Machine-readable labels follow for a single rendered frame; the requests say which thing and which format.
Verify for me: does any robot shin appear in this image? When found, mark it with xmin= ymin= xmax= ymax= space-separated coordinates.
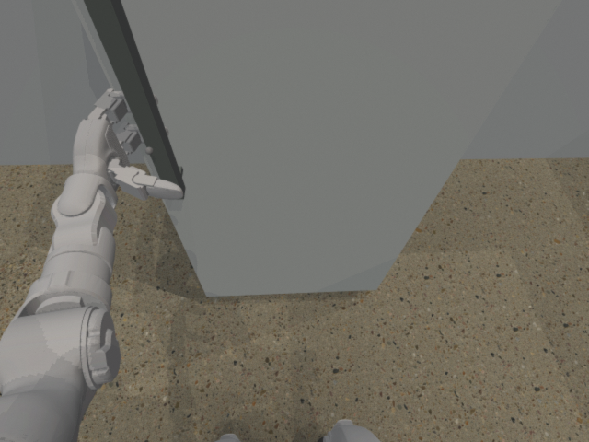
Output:
xmin=331 ymin=419 xmax=353 ymax=432
xmin=220 ymin=434 xmax=240 ymax=441

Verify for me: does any robot left upper arm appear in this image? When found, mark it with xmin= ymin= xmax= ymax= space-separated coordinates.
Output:
xmin=0 ymin=306 xmax=121 ymax=442

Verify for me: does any fridge door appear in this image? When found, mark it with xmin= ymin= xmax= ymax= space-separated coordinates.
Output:
xmin=71 ymin=0 xmax=562 ymax=297

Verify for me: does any robot right shin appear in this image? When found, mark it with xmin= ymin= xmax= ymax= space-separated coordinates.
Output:
xmin=331 ymin=419 xmax=353 ymax=432

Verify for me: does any handle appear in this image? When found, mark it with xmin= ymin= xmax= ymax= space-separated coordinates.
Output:
xmin=84 ymin=0 xmax=185 ymax=200

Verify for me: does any robot left forearm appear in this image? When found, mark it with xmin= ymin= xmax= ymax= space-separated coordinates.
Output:
xmin=0 ymin=173 xmax=118 ymax=394

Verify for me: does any robot left shin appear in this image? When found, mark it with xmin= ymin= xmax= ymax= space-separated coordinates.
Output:
xmin=220 ymin=434 xmax=240 ymax=441

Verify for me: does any left robot hand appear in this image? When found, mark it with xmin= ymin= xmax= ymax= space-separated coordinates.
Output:
xmin=73 ymin=88 xmax=183 ymax=201

